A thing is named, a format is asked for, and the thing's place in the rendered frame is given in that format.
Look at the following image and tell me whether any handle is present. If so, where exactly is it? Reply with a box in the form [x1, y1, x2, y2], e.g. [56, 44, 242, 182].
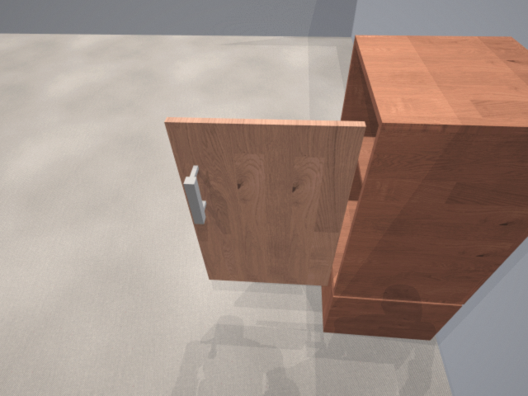
[183, 166, 206, 224]

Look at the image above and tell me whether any cupboard door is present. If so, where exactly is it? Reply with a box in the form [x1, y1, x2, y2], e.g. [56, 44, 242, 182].
[164, 117, 366, 286]

